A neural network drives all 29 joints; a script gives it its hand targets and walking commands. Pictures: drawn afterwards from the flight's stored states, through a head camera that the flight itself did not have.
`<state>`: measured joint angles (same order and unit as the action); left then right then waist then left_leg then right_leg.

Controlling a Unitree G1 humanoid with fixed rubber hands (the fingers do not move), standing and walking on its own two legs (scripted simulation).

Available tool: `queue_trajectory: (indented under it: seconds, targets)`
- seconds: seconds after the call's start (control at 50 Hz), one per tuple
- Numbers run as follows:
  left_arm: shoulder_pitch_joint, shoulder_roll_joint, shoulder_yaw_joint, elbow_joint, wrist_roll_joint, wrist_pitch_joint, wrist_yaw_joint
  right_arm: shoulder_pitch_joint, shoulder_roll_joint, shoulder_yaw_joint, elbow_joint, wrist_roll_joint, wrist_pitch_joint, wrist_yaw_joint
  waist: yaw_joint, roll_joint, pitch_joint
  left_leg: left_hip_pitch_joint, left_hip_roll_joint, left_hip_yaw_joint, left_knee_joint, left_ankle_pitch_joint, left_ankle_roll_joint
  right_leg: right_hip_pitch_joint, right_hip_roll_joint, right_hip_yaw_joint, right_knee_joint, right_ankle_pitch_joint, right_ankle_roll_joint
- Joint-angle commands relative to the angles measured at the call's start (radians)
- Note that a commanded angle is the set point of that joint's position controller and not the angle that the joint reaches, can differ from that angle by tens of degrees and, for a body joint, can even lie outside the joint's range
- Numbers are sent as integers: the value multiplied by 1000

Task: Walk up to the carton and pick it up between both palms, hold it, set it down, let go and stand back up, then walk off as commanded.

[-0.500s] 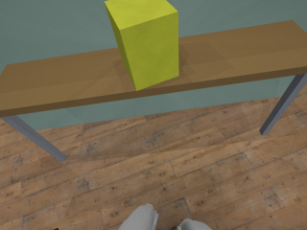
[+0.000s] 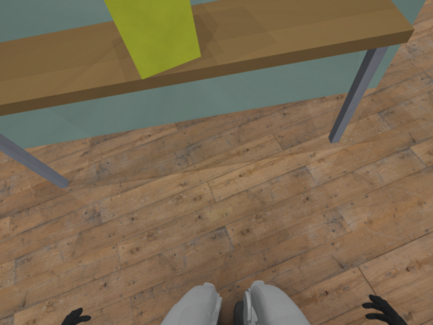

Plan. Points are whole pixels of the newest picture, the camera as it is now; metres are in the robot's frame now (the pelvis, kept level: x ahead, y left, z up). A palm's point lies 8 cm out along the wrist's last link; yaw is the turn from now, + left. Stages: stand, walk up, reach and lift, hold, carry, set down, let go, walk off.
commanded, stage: walk off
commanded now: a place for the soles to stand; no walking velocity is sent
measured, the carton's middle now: (146, 5) +0.91 +0.26 +0.04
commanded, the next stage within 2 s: none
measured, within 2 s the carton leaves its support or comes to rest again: neither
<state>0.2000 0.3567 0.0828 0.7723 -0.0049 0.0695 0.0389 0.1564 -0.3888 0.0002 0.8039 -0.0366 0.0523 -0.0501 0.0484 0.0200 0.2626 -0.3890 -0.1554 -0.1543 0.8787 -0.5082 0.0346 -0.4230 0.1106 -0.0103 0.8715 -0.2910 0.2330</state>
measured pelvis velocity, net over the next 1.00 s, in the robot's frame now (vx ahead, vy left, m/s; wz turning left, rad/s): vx -0.23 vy -0.20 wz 0.08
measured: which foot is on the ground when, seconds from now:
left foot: up 0.00-0.02, down 0.04-0.18, up 0.20-0.72, down 0.74-0.88, up 0.90-1.00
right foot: up 0.00-0.16, down 0.18-0.72, up 0.74-0.84, down 0.86-1.00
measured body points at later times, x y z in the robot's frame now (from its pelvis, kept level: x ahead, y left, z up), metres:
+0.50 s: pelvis -0.09 -0.15 -0.01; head +0.00 -0.23 +0.42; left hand -0.01 +0.18 -0.06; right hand +0.00 -0.45 -0.19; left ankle -0.11 +0.05 -0.65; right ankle -0.01 -0.18 -0.72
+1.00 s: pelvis -0.23 -0.20 -0.04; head -0.20 -0.27 +0.40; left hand -0.20 +0.13 -0.11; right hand -0.09 -0.49 -0.20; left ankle -0.19 -0.06 -0.69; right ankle -0.17 -0.29 -0.72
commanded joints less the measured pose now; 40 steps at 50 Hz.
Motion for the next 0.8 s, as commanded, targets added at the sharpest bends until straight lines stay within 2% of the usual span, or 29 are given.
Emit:
queue_trajectory:
  seconds: [0.0,0.02,0.04,0.06,0.08,0.1,0.12,0.14,0.16,0.18,0.2,0.22,0.26,0.28,0.32,0.36,0.38,0.46,0.48,0.58,0.62,0.64,0.66,0.68,0.7,0.72,0.74,0.76,0.78]
  targets:
    - [79,238,60,-85,19,-35,30,-69,-139,-108,-133,18,-17,-11,5,56,-368,27,371,-415,-323,640,236,56,-114,246,535,-405,-224]
    - [185,264,58,-39,12,-45,15,-188,-188,-120,-143,17,-10,-7,60,112,-308,-124,380,-299,-345,561,190,121,-151,230,413,-390,-255]
    - [234,267,51,-34,7,-45,8,-239,-216,-113,-138,16,-26,-8,66,153,-250,-74,377,-268,-304,724,168,60,-142,256,370,-424,-271]
    - [210,248,41,-47,-2,-42,8,-256,-227,-111,-146,12,-33,-20,42,285,-199,36,410,-344,-236,829,200,-39,-187,329,240,-499,-269]
    - [153,237,40,-57,-6,-56,15,-186,-218,-110,-151,9,-30,-18,10,264,-235,159,359,-360,-139,842,166,-7,-241,356,-44,-405,-278]
    - [137,235,44,-39,-1,-73,22,-101,-217,-113,-141,19,-16,-7,26,137,-296,172,204,-209,10,738,76,145,-203,232,-365,-153,-254]
    - [173,271,64,-4,8,-86,28,-39,-213,-117,-131,20,-1,13,59,-13,-320,65,55,-135,121,509,3,324,-185,186,-538,300,-198]
    - [203,308,85,-16,18,-85,34,21,-200,-113,-121,19,10,19,62,-132,-370,-178,-48,-129,193,0,-16,544,-228,320,-416,620,-183]
    - [201,356,81,-22,32,-82,44,54,-184,-105,-107,16,13,12,20,-205,-436,-254,-76,-134,307,-193,-16,534,-342,440,-309,723,-198]
    - [88,372,83,-67,32,-69,36,123,-221,-119,-70,10,18,9,-27,-109,-441,-222,-40,-142,363,-112,-15,342,-467,537,-421,342,-273]
    - [17,377,83,-74,38,-71,36,88,-245,-127,-61,13,28,9,-37,-57,-349,-205,-26,-143,411,-72,-19,245,-526,619,-470,211,-278]
    - [-6,377,87,-91,26,-84,42,92,-271,-131,-62,14,27,7,-62,-37,-275,-248,-15,-170,433,-44,-27,227,-523,642,-495,123,-217]
    - [-4,327,79,-71,15,-88,48,92,-292,-136,-29,21,29,7,-68,-28,-203,-230,-9,-162,438,34,-40,228,-422,481,-477,147,-71]
    - [2,315,82,-67,13,-90,47,103,-282,-133,-28,13,25,11,-63,-89,-208,-224,-8,-131,407,41,-36,254,-387,419,-456,256,-25]
    - [28,294,92,-61,16,-89,55,142,-257,-127,-30,9,34,28,-57,-183,-260,-206,-4,-96,391,65,-38,349,-327,338,-418,336,-16]
    - [56,265,94,-56,15,-86,60,147,-246,-128,-22,2,40,37,-47,-199,-296,-199,1,-69,393,107,-40,395,-304,339,-430,318,-29]
    - [86,264,95,-52,10,-83,63,167,-241,-123,-20,-1,41,45,-44,-220,-329,-179,-15,-58,384,108,-37,418,-279,318,-449,284,10]
    - [100,252,105,-58,11,-77,78,203,-241,-130,-6,-15,55,58,-45,-184,-363,-116,-7,-7,314,117,-42,433,-283,290,-494,260,34]
    - [91,264,109,-65,5,-71,78,260,-254,-137,4,-17,55,61,-64,-246,-381,-63,-25,23,246,80,-40,432,-262,245,-525,313,101]
    - [-128,281,119,-114,8,-45,75,563,-293,-178,57,-34,73,79,-210,-238,-383,289,1,150,-21,48,-31,189,-203,119,-635,274,175]
    - [-211,290,115,-108,15,-45,69,641,-271,-185,53,-34,71,87,-291,-220,-401,399,87,209,-290,83,76,144,-133,21,-444,352,180]
    - [-191,298,118,-111,16,-36,69,649,-256,-183,32,-19,66,90,-311,-127,-420,429,138,186,-449,176,147,150,-81,-23,-232,289,180]
    - [-82,283,112,-66,7,-40,68,475,-224,-172,-10,-14,54,81,-249,175,-417,332,256,-3,-461,320,214,123,-69,29,217,-103,23]
    - [78,251,94,-34,-1,-53,75,166,-191,-149,-106,-24,47,74,-109,338,-336,-8,367,-332,-413,285,276,150,-98,162,508,-354,-155]
    - [210,278,96,-25,0,-61,74,-32,-209,-146,-177,-30,46,70,21,206,-261,-330,420,-468,-448,133,276,270,-144,244,554,-338,-233]
    - [311,297,87,-6,1,-65,74,-161,-226,-142,-215,-35,50,70,94,198,-246,-445,403,-431,-439,48,257,326,-173,262,534,-347,-265]
    - [384,302,100,29,5,-65,73,-313,-283,-153,-261,-33,37,62,136,286,-146,-698,497,-401,-461,72,268,490,-193,333,527,-367,-284]
    - [392,294,99,33,1,-67,72,-363,-288,-148,-271,-30,29,51,170,284,-71,-774,446,-437,-364,66,231,552,-252,412,356,-296,-288]
    - [370,287,98,46,0,-70,73,-294,-263,-143,-272,-39,35,55,151,208,-64,-681,336,-332,-263,87,160,551,-261,364,86,-204,-282]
